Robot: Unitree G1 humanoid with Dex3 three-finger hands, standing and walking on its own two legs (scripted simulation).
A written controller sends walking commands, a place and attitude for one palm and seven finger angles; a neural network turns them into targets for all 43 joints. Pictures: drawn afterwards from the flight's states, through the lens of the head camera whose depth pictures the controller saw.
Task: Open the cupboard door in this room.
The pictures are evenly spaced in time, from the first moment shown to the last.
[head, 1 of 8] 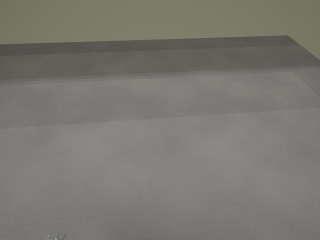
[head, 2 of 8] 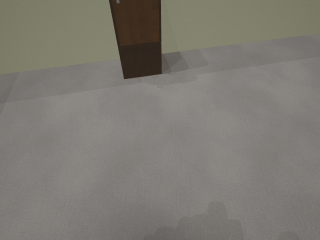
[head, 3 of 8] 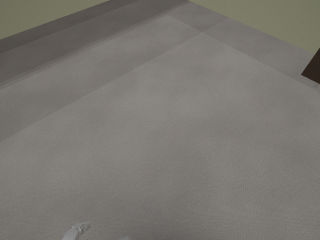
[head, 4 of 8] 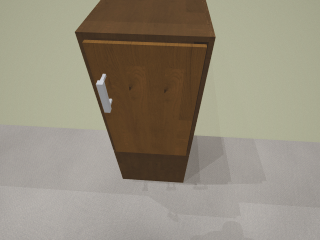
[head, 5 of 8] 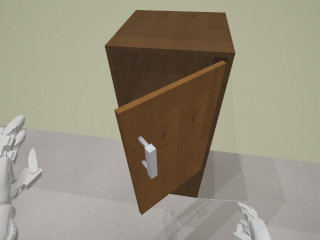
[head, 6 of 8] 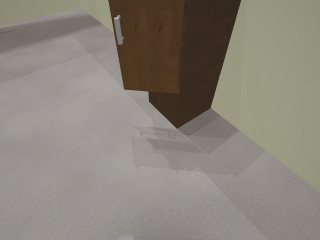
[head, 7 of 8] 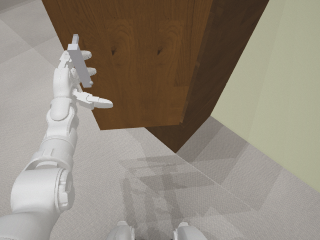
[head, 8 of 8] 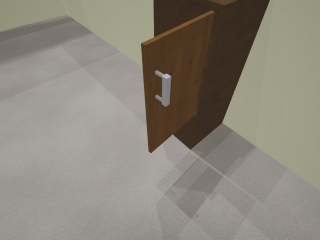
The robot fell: no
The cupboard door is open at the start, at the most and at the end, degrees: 0 95 94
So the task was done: yes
